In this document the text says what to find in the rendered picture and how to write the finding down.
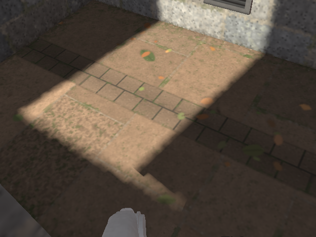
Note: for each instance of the robot left thigh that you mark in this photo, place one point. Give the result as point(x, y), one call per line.
point(125, 223)

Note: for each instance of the left robot shin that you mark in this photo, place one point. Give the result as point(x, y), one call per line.
point(124, 209)

